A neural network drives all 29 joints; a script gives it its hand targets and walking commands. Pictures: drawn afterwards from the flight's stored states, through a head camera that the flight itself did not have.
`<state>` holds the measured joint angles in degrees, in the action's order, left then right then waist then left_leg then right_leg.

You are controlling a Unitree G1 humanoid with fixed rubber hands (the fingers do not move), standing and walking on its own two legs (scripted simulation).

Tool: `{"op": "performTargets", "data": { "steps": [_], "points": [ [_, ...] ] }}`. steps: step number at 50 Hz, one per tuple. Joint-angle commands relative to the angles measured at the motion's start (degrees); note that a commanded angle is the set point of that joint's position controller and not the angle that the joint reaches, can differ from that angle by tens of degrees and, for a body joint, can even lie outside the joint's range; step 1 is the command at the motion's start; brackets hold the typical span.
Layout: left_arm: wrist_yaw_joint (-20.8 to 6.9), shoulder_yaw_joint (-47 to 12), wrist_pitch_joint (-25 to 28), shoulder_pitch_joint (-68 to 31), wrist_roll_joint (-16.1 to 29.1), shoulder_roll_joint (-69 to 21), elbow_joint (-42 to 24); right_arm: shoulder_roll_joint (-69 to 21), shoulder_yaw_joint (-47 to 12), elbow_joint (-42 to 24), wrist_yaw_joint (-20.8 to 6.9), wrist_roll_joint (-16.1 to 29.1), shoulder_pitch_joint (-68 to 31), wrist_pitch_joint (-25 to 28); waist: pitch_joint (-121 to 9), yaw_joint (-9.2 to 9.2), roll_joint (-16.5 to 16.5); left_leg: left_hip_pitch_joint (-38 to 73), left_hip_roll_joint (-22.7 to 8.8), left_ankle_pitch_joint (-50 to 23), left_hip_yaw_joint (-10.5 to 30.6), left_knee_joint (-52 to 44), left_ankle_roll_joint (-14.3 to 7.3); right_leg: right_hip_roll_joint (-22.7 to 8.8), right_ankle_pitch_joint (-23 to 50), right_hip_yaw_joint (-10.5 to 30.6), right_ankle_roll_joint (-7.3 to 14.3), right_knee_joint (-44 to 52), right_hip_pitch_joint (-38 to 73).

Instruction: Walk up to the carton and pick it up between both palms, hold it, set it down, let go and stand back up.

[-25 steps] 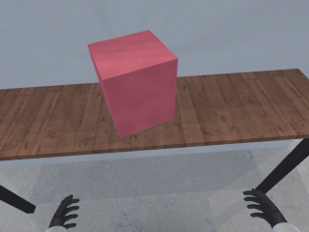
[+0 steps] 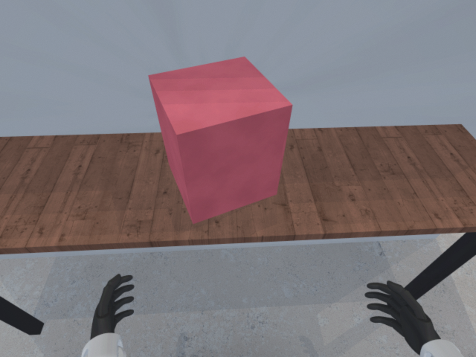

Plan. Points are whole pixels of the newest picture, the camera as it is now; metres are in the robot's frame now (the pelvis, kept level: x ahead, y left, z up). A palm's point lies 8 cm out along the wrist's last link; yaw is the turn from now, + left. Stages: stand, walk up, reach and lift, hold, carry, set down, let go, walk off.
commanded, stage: reach and lift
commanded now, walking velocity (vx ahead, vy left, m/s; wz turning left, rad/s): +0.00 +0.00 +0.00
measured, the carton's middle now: (218, 140) +0.54 +0.06 +0.06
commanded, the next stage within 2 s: none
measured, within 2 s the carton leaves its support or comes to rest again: neither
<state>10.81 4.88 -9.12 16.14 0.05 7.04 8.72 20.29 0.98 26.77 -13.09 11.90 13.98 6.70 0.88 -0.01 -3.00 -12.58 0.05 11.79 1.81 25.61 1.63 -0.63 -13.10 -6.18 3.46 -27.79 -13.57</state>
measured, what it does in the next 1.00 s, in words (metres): stands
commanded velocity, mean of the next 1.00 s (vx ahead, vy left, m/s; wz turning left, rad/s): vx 0.00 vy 0.00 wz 0.00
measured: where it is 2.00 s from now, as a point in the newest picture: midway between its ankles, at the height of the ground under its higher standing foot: outside the picture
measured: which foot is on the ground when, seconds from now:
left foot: down 0.00-1.00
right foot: down 0.00-1.00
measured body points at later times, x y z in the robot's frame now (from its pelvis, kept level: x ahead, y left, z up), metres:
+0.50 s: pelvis +0.00 -0.03 +0.00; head +0.01 -0.01 +0.45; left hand +0.20 +0.18 +0.01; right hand +0.21 -0.28 +0.02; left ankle +0.02 +0.14 -0.74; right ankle +0.02 -0.09 -0.74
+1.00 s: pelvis +0.01 -0.03 +0.00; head +0.02 -0.01 +0.45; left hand +0.26 +0.17 +0.05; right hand +0.28 -0.26 +0.06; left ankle +0.02 +0.14 -0.74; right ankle +0.02 -0.09 -0.74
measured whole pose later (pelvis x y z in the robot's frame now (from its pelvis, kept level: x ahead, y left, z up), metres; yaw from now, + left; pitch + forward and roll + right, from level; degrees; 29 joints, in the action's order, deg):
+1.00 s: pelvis +0.01 -0.03 +0.00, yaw -1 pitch +0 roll +1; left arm 17.9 1.7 -26.5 8.6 0.6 0.9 -14.0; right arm 20.3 1.0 6.9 -5.5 23.5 5.2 -2.4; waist 0.4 -0.4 -3.0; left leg -12.2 -2.5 11.8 1.8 23.9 3.5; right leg 2.0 -13.0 -6.2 4.8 -26.1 -13.6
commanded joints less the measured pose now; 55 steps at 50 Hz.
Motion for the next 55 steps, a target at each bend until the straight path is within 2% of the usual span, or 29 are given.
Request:
{"op": "performTargets", "data": {
  "steps": [1, 2, 3, 4, 6, 7, 10, 11, 13, 14, 15, 17, 19, 21, 23, 24, 25, 27, 30, 33, 36, 37, 42, 43, 46, 47, 48, 51, 55],
  "points": [
    [3.2, -6.9, 4.4, 3.1, 2.1, -1.0, -27.8, 17.6, 5.5, -10.3, -1.5, 7.0, -2.0, 6.5, -11.8, -2.50, 3.1, 8.2, -1.5, -11.1, -0.9, -5.6, 1.3, 3.5, 8.6, 5.9, 1.6, 8.7, 4.3],
    [3.4, -7.1, 4.7, 3.9, 1.9, -1.4, -28.0, 17.7, 5.1, -10.0, -1.4, 7.5, -1.5, 6.9, -11.3, -2.42, 3.5, 8.0, -1.4, -13.3, -0.9, -5.2, 1.5, 3.3, 9.9, 6.2, 1.8, 9.0, 4.5],
    [3.3, -7.2, 4.9, 4.8, 2.0, -1.5, -27.5, 18.4, 5.4, -10.2, -1.4, 7.6, -1.3, 7.4, -11.3, -2.10, 0.9, 8.7, -1.0, -14.2, -0.8, -4.7, 1.1, 3.5, 10.0, 6.2, 1.4, 9.1, 3.9],
    [3.5, -7.3, 5.4, 6.1, 2.1, -1.6, -28.1, 18.3, 4.9, -10.8, -1.4, 7.8, -0.3, 8.0, -12.2, -2.06, 0.5, 9.5, -1.1, -16.6, -0.7, -3.9, 1.2, 3.8, 11.8, 5.9, 1.5, 9.0, 3.8],
    [4.1, -8.0, 6.2, 5.6, 2.6, -1.9, -31.7, 18.4, 3.8, -11.8, -1.5, 8.7, -0.1, 8.9, -12.3, -2.92, 1.4, 9.0, -0.8, -17.4, -0.8, -3.5, 1.3, 3.6, 11.8, 6.4, 1.7, 8.7, 3.6],
    [4.4, -8.4, 6.5, 6.2, 2.9, -2.3, -32.2, 18.3, 3.8, -12.5, -1.4, 9.0, 0.0, 9.3, -13.1, -2.46, 0.6, 9.0, -0.6, -17.8, -1.3, -3.0, 0.9, 3.4, 12.7, 6.4, 1.4, 8.6, 3.7],
    [5.1, -7.2, 7.0, 5.8, 2.3, -2.1, -33.3, 18.7, 1.8, -14.0, -1.1, 9.8, 0.8, 9.8, -11.4, -3.89, 0.1, 7.1, -0.2, -17.4, -1.8, -2.9, 0.4, 2.5, 12.2, 7.9, 0.8, 8.8, 4.4],
    [5.3, -7.5, 6.7, 6.0, 2.2, -2.6, -34.3, 19.4, 1.8, -13.0, -1.2, 10.2, 1.2, 9.7, -11.8, -3.21, 0.0, 7.9, -0.3, -17.6, -1.7, -2.6, 0.4, 2.8, 12.8, 7.8, 0.7, 8.6, 4.2],
    [5.5, -7.5, 6.8, 5.7, 2.5, -3.1, -34.8, 19.0, 0.9, -15.0, -0.7, 10.7, 0.7, 9.8, -12.2, -3.42, -0.9, 6.4, 0.1, -18.3, -2.3, -2.8, 0.0, 2.5, 13.7, 8.3, 0.2, 8.3, 5.6],
    [5.7, -7.1, 6.7, 6.0, 2.1, -3.3, -34.8, 18.6, 0.1, -15.3, -0.6, 11.4, 0.6, 10.0, -11.5, -4.24, -1.2, 5.2, 0.2, -17.9, -2.4, -2.9, -0.1, 1.8, 13.6, 9.3, -0.2, 8.4, 6.5],
    [5.7, -7.2, 6.4, 5.3, 2.3, -3.5, -34.8, 19.1, 0.4, -16.2, -0.4, 11.4, 0.1, 9.8, -10.8, -3.37, -2.3, 4.7, 0.3, -16.0, -2.6, -3.2, -0.5, 1.5, 11.7, 9.8, -0.7, 9.0, 6.5],
    [6.1, -6.9, 5.9, 4.0, 1.9, -3.5, -35.3, 18.4, -0.7, -17.9, 0.2, 11.7, -0.9, 9.2, -9.5, -4.05, -2.6, 1.2, 0.6, -12.3, -3.0, -4.1, -0.6, 0.0, 9.1, 11.7, -1.3, 9.3, 8.0],
    [6.1, -7.5, 5.6, 3.1, 2.6, -4.0, -36.0, 17.6, -1.3, -21.3, 0.6, 12.1, -1.8, 8.8, -9.3, -3.86, -5.0, -1.3, 0.9, -8.7, -3.1, -4.7, -1.2, -1.0, 7.3, 13.4, -2.1, 9.7, 9.5],
    [6.4, -6.8, 5.3, 2.1, 3.0, -3.9, -36.8, 16.7, -2.4, -24.5, 1.4, 12.5, -3.1, 8.5, -8.9, -4.98, -6.1, -4.0, 1.1, -6.8, -3.3, -5.1, -1.3, -2.3, 6.5, 15.4, -2.8, 9.6, 10.5],
    [7.1, -8.3, 4.8, 0.6, 3.6, -4.6, -39.6, 17.3, -1.0, -22.8, 1.2, 13.0, -3.4, 7.5, -8.3, -3.76, -4.7, -2.6, 0.7, -6.6, -3.0, -5.3, -1.1, -1.5, 3.4, 14.3, -2.5, 9.8, 8.2],
    [7.3, -7.6, 4.6, -0.4, 3.6, -4.7, -40.2, 16.6, -2.0, -25.0, 1.3, 13.6, -4.8, 7.0, -8.8, -4.67, -5.3, -3.3, 0.7, -5.6, -2.9, -5.2, -1.1, -2.2, 1.4, 15.7, -2.8, 10.2, 8.3],
    [7.7, -8.0, 4.3, -1.5, 4.1, -4.5, -41.8, 16.8, -1.0, -25.6, 1.4, 13.7, -5.4, 6.5, -9.4, -4.53, -4.3, -3.1, 0.5, -5.0, -2.6, -5.3, -1.0, -2.2, -0.9, 16.0, -2.4, 10.6, 8.0],
    [7.9, -8.2, 2.5, -2.6, 4.1, -5.2, -41.1, 17.0, -0.6, -24.1, 1.8, 13.5, -6.6, 4.5, -6.2, -4.49, -5.6, -2.6, 0.2, -3.3, -2.4, -5.9, -1.0, -2.5, -4.5, 16.9, -2.3, 11.7, 6.0],
    [8.4, -7.2, -0.2, -8.7, 4.0, -5.2, -40.6, 15.6, -0.8, -25.3, 2.3, 13.4, -11.5, 2.2, -5.4, -4.85, -3.7, -3.2, 0.2, 1.1, -2.1, -6.2, -0.7, -3.0, -12.4, 18.7, -1.6, 12.8, 4.5],
    [8.8, -7.0, -3.4, -11.8, 5.3, -5.3, -42.7, 15.6, 0.4, -28.7, 3.4, 13.4, -14.5, 0.0, -6.2, -4.58, -4.4, -3.0, -0.1, 1.5, -1.7, -6.1, -0.4, -3.7, -14.5, 20.1, -1.6, 13.9, 4.5],
    [8.9, -4.3, -6.4, -11.8, 5.0, -4.6, -42.9, 16.6, 0.5, -31.0, 4.5, 13.8, -15.4, -1.4, -7.4, -5.54, -5.1, -2.9, 0.0, -2.8, -2.3, -5.9, -0.4, -3.3, -8.0, 19.7, -2.3, 12.8, 6.9],
    [8.9, -4.3, -7.4, -13.1, 5.0, -4.4, -43.1, 17.2, 0.3, -30.9, 5.1, 13.8, -16.7, -1.9, -7.6, -5.13, -3.5, -1.7, 0.0, -3.9, -2.1, -6.0, -0.3, -3.5, -5.5, 19.8, -2.5, 12.7, 7.0],
    [8.2, -1.0, -12.0, -15.7, 4.3, -4.0, -42.7, 18.4, -0.1, -31.9, 7.5, 14.1, -20.0, -4.4, -8.7, -5.31, -4.9, 0.5, 0.4, -8.4, -2.9, -6.2, -0.4, -2.3, 3.8, 18.9, -2.9, 11.9, 10.8],
    [8.2, 0.0, -13.3, -15.3, 3.5, -3.6, -42.3, 18.4, -1.1, -30.1, 7.7, 14.5, -19.8, -5.5, -7.8, -5.56, -3.4, 1.7, 0.3, -10.3, -2.8, -6.4, -0.2, -2.0, 7.4, 18.2, -2.8, 11.4, 11.2],
    [8.0, 1.9, -15.9, -17.8, 2.3, -3.3, -45.5, 18.2, -1.9, -30.6, 8.9, 14.9, -21.5, -7.3, -10.0, -6.09, -1.9, 3.0, 0.5, -13.7, -3.4, -6.3, 0.1, -0.9, 11.0, 17.4, -2.3, 11.0, 13.5],
    [8.0, 2.3, -16.6, -17.6, 2.3, -3.7, -46.6, 18.4, -2.3, -31.8, 9.3, 15.5, -22.2, -7.7, -10.8, -6.50, -3.0, 4.0, 0.4, -16.2, -3.3, -6.3, 0.2, -0.5, 15.8, 16.9, -2.4, 10.5, 14.4],
    [7.8, 2.9, -17.4, -17.6, 2.4, -3.0, -49.3, 18.6, -3.0, -32.5, 9.8, 15.8, -21.8, -8.2, -12.6, -6.46, -1.8, 4.8, 0.6, -18.8, -3.4, -5.7, 0.6, -0.4, 20.6, 16.7, -2.6, 9.9, 15.6],
    [7.8, 3.8, -19.7, -20.4, 2.5, -2.7, -52.1, 19.1, -3.3, -33.6, 11.2, 16.5, -25.4, -9.5, -14.8, -6.55, -0.1, 6.2, 0.7, -23.7, -3.4, -5.0, 1.3, 0.3, 26.3, 16.1, -2.6, 9.0, 17.0],
    [7.4, 4.3, -22.7, -23.6, 2.9, -3.1, -50.5, 19.4, -2.8, -32.7, 12.6, 16.2, -29.8, -11.6, -14.2, -6.44, -0.9, 6.7, 0.6, -23.4, -3.2, -5.5, 1.3, 0.8, 26.4, 15.1, -2.6, 9.1, 16.1]
  ]
}}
